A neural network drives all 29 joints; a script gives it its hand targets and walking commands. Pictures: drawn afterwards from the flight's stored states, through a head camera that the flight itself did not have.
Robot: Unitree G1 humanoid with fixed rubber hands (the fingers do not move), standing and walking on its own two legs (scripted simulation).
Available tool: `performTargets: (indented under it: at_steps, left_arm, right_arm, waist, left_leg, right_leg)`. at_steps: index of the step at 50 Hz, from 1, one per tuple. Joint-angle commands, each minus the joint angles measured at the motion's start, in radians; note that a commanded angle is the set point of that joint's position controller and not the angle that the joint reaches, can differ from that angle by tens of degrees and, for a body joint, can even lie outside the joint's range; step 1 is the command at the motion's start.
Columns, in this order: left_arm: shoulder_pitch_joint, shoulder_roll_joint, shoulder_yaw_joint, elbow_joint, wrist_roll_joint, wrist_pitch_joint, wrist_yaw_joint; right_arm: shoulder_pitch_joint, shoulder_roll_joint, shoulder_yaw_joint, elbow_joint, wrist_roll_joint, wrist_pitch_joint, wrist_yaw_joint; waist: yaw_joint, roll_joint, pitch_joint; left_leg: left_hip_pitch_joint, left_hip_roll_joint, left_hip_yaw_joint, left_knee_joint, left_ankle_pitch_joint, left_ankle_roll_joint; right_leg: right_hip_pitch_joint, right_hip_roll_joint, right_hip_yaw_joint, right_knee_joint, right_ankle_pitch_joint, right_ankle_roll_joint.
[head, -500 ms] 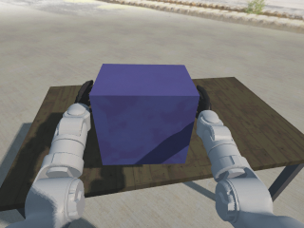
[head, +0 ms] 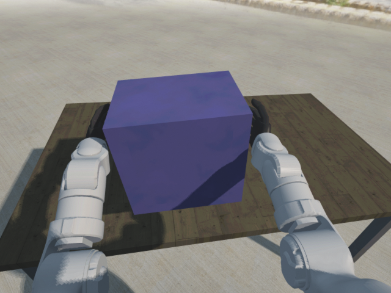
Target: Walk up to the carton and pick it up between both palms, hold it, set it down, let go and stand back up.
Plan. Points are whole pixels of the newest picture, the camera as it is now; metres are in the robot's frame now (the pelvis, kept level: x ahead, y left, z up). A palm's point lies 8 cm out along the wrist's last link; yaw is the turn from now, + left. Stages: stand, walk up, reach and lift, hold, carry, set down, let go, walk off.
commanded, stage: reach and lift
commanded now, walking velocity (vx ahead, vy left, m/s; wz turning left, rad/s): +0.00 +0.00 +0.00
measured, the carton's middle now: (181, 142) +0.40 -0.01 +0.15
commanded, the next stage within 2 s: hold in 0.58 s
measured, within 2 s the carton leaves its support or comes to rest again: neither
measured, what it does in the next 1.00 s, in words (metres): stands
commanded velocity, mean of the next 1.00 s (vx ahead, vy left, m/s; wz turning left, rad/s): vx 0.00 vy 0.00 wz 0.00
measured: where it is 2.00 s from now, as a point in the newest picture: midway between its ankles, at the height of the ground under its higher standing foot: outside the picture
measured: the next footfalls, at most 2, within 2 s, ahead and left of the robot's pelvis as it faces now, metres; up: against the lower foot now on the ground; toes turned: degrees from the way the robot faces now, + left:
none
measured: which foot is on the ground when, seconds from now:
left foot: down 0.00-1.00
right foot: down 0.00-1.00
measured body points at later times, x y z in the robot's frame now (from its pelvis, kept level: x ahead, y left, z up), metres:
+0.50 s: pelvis -0.01 +0.00 +0.00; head -0.07 +0.02 +0.45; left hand +0.38 +0.16 +0.20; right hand +0.37 -0.18 +0.21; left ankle +0.00 +0.13 -0.75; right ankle +0.02 -0.12 -0.75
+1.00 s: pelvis -0.01 +0.00 +0.00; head -0.09 +0.02 +0.44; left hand +0.37 +0.16 +0.22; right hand +0.36 -0.17 +0.23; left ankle +0.00 +0.13 -0.75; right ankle +0.02 -0.12 -0.75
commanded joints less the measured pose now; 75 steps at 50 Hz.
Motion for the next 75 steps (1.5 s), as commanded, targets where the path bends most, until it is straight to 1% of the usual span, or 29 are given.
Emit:
performTargets:
  at_steps: [1, 3, 7, 10, 12, 17, 23, 25, 27, 31, 34, 37, 38, 39, 41, 44, 45, 47, 50, 54, 55, 56, 59, 61, 65, 69, 70, 74, 75]
  left_arm:
    - [-0.794, -0.619, -0.369, -0.402, -0.099, -0.039, -0.197]
    - [-0.851, -0.623, -0.401, -0.453, -0.123, -0.037, -0.189]
    - [-0.867, -0.617, -0.4, -0.414, -0.12, -0.018, -0.182]
    - [-0.846, -0.635, -0.408, -0.418, -0.123, -0.003, -0.178]
    - [-0.852, -0.616, -0.368, -0.353, -0.098, 0.004, -0.183]
    - [-0.921, -0.624, -0.366, -0.345, -0.098, 0.007, -0.182]
    - [-0.909, -0.601, -0.308, -0.282, -0.07, 0.017, -0.188]
    - [-0.883, -0.607, -0.311, -0.311, -0.069, 0.027, -0.187]
    - [-0.891, -0.592, -0.28, -0.289, -0.05, 0.037, -0.197]
    - [-0.89, -0.615, -0.344, -0.392, -0.082, 0.043, -0.193]
    - [-0.874, -0.606, -0.351, -0.441, -0.097, 0.057, -0.185]
    - [-0.872, -0.607, -0.36, -0.46, -0.103, 0.072, -0.176]
    - [-0.854, -0.6, -0.357, -0.434, -0.096, 0.081, -0.179]
    - [-0.87, -0.614, -0.391, -0.496, -0.117, 0.084, -0.175]
    - [-0.853, -0.601, -0.391, -0.487, -0.122, 0.098, -0.174]
    - [-0.863, -0.583, -0.345, -0.449, -0.085, 0.116, -0.18]
    - [-0.857, -0.585, -0.34, -0.408, -0.079, 0.125, -0.186]
    - [-0.876, -0.589, -0.337, -0.457, -0.081, 0.126, -0.188]
    - [-0.916, -0.562, -0.278, -0.391, -0.063, 0.13, -0.196]
    - [-0.957, -0.571, -0.273, -0.357, -0.061, 0.128, -0.2]
    - [-0.94, -0.557, -0.259, -0.35, -0.059, 0.13, -0.2]
    - [-0.967, -0.574, -0.282, -0.398, -0.066, 0.125, -0.197]
    - [-0.948, -0.57, -0.271, -0.374, -0.056, 0.127, -0.203]
    - [-0.963, -0.572, -0.287, -0.386, -0.068, 0.128, -0.2]
    - [-0.907, -0.568, -0.263, -0.357, -0.039, 0.14, -0.203]
    - [-0.89, -0.571, -0.266, -0.394, -0.041, 0.145, -0.206]
    - [-0.896, -0.576, -0.284, -0.396, -0.045, 0.148, -0.207]
    - [-0.882, -0.567, -0.288, -0.453, -0.058, 0.147, -0.205]
    - [-0.879, -0.58, -0.312, -0.469, -0.067, 0.149, -0.202]
  right_arm:
    - [-0.736, 0.551, 0.372, -0.471, 0.078, 0.0, 0.127]
    - [-0.757, 0.553, 0.377, -0.484, 0.09, 0.008, 0.132]
    - [-0.781, 0.549, 0.362, -0.435, 0.079, 0.033, 0.148]
    - [-0.791, 0.541, 0.368, -0.464, 0.089, 0.038, 0.15]
    - [-0.837, 0.562, 0.366, -0.431, 0.084, 0.044, 0.156]
    - [-0.86, 0.569, 0.341, -0.364, 0.072, 0.048, 0.173]
    - [-0.879, 0.586, 0.34, -0.3, 0.069, 0.06, 0.183]
    - [-0.877, 0.592, 0.353, -0.345, 0.085, 0.057, 0.179]
    - [-0.873, 0.573, 0.348, -0.304, 0.083, 0.068, 0.182]
    - [-0.866, 0.585, 0.382, -0.387, 0.12, 0.07, 0.171]
    - [-0.883, 0.584, 0.422, -0.474, 0.154, 0.081, 0.16]
    - [-0.884, 0.584, 0.443, -0.515, 0.172, 0.103, 0.151]
    - [-0.873, 0.568, 0.429, -0.482, 0.165, 0.111, 0.149]
    - [-0.882, 0.577, 0.45, -0.556, 0.185, 0.111, 0.144]
    - [-0.874, 0.569, 0.441, -0.56, 0.18, 0.13, 0.135]
    - [-0.875, 0.576, 0.429, -0.503, 0.18, 0.155, 0.136]
    - [-0.867, 0.546, 0.402, -0.456, 0.161, 0.164, 0.137]
    - [-0.845, 0.567, 0.404, -0.452, 0.171, 0.169, 0.146]
    - [-0.892, 0.576, 0.385, -0.39, 0.157, 0.181, 0.158]
    - [-0.93, 0.588, 0.367, -0.35, 0.145, 0.176, 0.172]
    - [-0.936, 0.594, 0.368, -0.348, 0.139, 0.176, 0.175]
    - [-0.911, 0.603, 0.377, -0.338, 0.149, 0.173, 0.177]
    - [-0.913, 0.587, 0.362, -0.333, 0.139, 0.172, 0.177]
    - [-0.902, 0.582, 0.362, -0.32, 0.141, 0.173, 0.184]
    - [-0.886, 0.579, 0.375, -0.325, 0.157, 0.171, 0.18]
    - [-0.882, 0.568, 0.396, -0.36, 0.167, 0.171, 0.173]
    - [-0.886, 0.565, 0.392, -0.37, 0.178, 0.171, 0.171]
    - [-0.883, 0.577, 0.424, -0.451, 0.198, 0.175, 0.159]
    - [-0.883, 0.567, 0.429, -0.469, 0.216, 0.176, 0.158]
  waist:
    - [-0.01, 0.033, -0.479]
    - [-0.013, 0.06, -0.522]
    - [-0.004, 0.053, -0.486]
    - [-0.004, 0.068, -0.496]
    - [0.022, 0.041, -0.462]
    - [0.021, 0.058, -0.442]
    - [0.047, 0.03, -0.414]
    - [0.051, 0.027, -0.442]
    - [0.057, 0.012, -0.394]
    - [0.043, 0.041, -0.483]
    - [0.054, 0.031, -0.556]
    - [0.059, 0.019, -0.544]
    - [0.052, 0.03, -0.505]
    - [0.048, 0.044, -0.58]
    - [0.036, 0.02, -0.535]
    - [0.059, 0.024, -0.472]
    - [0.041, 0.035, -0.408]
    - [0.051, 0.041, -0.43]
    - [0.082, 0.016, -0.375]
    - [0.076, 0.029, -0.365]
    - [0.093, 0.01, -0.373]
    - [0.085, 0.048, -0.408]
    - [0.075, 0.025, -0.385]
    - [0.073, 0.046, -0.389]
    - [0.087, 0.044, -0.366]
    - [0.091, 0.035, -0.41]
    - [0.084, 0.065, -0.415]
    - [0.093, 0.034, -0.483]
    - [0.088, 0.058, -0.486]
  left_leg:
    - [0.065, -0.076, 0.017, -0.018, 0.411, -0.038]
    - [0.083, -0.08, 0.019, -0.009, 0.423, -0.049]
    - [0.062, -0.07, 0.016, -0.023, 0.35, -0.041]
    - [0.06, -0.067, 0.017, -0.018, 0.366, -0.043]
    - [0.016, -0.074, 0.021, -0.04, 0.299, -0.019]
    - [0.003, -0.064, 0.023, -0.057, 0.236, -0.017]
    - [-0.039, -0.068, 0.032, -0.079, 0.176, 0.005]
    - [-0.029, -0.068, 0.029, -0.069, 0.225, 0.003]
    - [-0.037, -0.067, 0.034, -0.082, 0.181, 0.011]
    - [0.007, -0.068, 0.028, -0.052, 0.294, -0.006]
    - [0.017, -0.075, 0.027, -0.029, 0.362, -0.005]
    - [0.013, -0.079, 0.022, -0.024, 0.361, -0.001]
    - [0.001, -0.076, 0.02, -0.03, 0.344, -0.007]
    - [0.03, -0.08, 0.024, -0.016, 0.387, -0.011]
    - [0.021, -0.076, 0.019, -0.015, 0.37, -0.008]
    - [-0.012, -0.077, 0.018, -0.039, 0.283, 0.005]
    - [-0.017, -0.07, 0.02, -0.051, 0.238, 0.001]
    - [-0.01, -0.066, 0.019, -0.054, 0.251, -0.004]
    - [-0.057, -0.062, 0.023, -0.088, 0.142, 0.014]
    - [-0.073, -0.062, 0.028, -0.103, 0.088, 0.017]
    - [-0.082, -0.057, 0.03, -0.103, 0.089, 0.024]
    - [-0.06, -0.059, 0.032, -0.095, 0.126, 0.011]
    - [-0.076, -0.059, 0.029, -0.097, 0.114, 0.012]
    - [-0.07, -0.054, 0.028, -0.096, 0.126, 0.005]
    - [-0.06, -0.061, 0.036, -0.088, 0.167, 0.005]
    - [-0.022, -0.06, 0.029, -0.067, 0.242, 0.004]
    - [-0.029, -0.063, 0.03, -0.056, 0.258, -0.003]
    - [-0.006, -0.07, 0.027, -0.04, 0.333, -0.005]
    - [0.002, -0.07, 0.022, -0.029, 0.363, -0.013]
  right_leg:
    - [0.327, 0.058, 0.014, 0.047, 0.359, 0.042]
    - [0.318, 0.06, 0.015, 0.046, 0.343, 0.039]
    - [0.261, 0.058, 0.015, 0.033, 0.259, 0.036]
    - [0.28, 0.06, 0.02, 0.044, 0.29, 0.033]
    - [0.275, 0.053, 0.024, 0.028, 0.238, 0.037]
    - [0.229, 0.054, 0.017, 0.022, 0.144, 0.027]
    - [0.255, 0.046, 0.024, 0.017, 0.121, 0.028]
    - [0.285, 0.051, 0.021, 0.031, 0.174, 0.03]
    - [0.268, 0.048, 0.021, 0.014, 0.119, 0.031]
    - [0.307, 0.058, 0.018, 0.036, 0.224, 0.03]
    - [0.361, 0.059, 0.024, 0.048, 0.298, 0.038]
    - [0.353, 0.063, 0.025, 0.049, 0.302, 0.041]
    - [0.347, 0.064, 0.025, 0.047, 0.283, 0.038]
    - [0.358, 0.066, 0.026, 0.048, 0.316, 0.037]
    - [0.355, 0.067, 0.026, 0.049, 0.334, 0.04]
    - [0.324, 0.061, 0.027, 0.037, 0.236, 0.039]
    - [0.283, 0.061, 0.026, 0.024, 0.187, 0.035]
    - [0.296, 0.059, 0.03, 0.028, 0.19, 0.03]
    - [0.257, 0.052, 0.027, 0.018, 0.072, 0.029]
    - [0.237, 0.047, 0.025, 0.009, 0.026, 0.027]
    - [0.247, 0.044, 0.027, 0.011, 0.029, 0.029]
    - [0.25, 0.047, 0.028, 0.019, 0.054, 0.023]
    - [0.266, 0.049, 0.023, 0.014, 0.052, 0.023]
    - [0.252, 0.052, 0.024, 0.023, 0.055, 0.019]
    - [0.274, 0.052, 0.022, 0.021, 0.088, 0.021]
    - [0.3, 0.063, 0.023, 0.03, 0.14, 0.023]
    - [0.296, 0.06, 0.027, 0.03, 0.148, 0.021]
    - [0.344, 0.066, 0.024, 0.04, 0.218, 0.033]
    - [0.337, 0.071, 0.023, 0.045, 0.232, 0.026]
